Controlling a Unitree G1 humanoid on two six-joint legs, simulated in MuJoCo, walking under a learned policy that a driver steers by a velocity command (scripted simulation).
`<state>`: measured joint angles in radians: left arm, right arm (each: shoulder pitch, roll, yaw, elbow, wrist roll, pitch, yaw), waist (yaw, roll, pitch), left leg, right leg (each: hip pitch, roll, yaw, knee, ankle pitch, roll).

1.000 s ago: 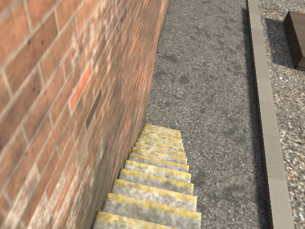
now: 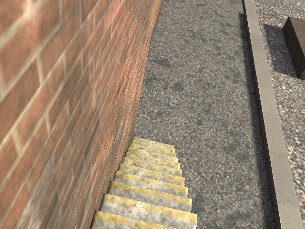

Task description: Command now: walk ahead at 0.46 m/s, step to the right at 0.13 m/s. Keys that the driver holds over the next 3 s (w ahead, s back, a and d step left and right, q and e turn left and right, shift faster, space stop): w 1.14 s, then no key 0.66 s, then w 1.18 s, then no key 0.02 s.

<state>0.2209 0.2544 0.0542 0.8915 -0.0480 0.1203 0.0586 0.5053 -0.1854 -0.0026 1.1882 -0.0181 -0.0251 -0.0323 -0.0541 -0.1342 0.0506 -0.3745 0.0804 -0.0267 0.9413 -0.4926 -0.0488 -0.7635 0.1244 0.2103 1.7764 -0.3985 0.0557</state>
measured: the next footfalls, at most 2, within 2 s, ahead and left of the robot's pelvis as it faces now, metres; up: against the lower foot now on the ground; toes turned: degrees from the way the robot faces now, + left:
right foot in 0.30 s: +0.19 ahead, -0.28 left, -0.21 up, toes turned +0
left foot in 0.86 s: +0.49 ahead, -0.05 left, -0.41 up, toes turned +1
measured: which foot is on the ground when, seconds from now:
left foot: down 0.00-0.30, up 0.32-0.84, down 0.86-1.00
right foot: up 0.00-0.28, down 0.30-0.86, up 0.88-1.00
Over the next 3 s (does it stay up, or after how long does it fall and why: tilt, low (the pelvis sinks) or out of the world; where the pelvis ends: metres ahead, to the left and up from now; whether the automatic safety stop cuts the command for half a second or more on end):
stays up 1.01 -0.29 -0.87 its command is cut before an obstacle from the start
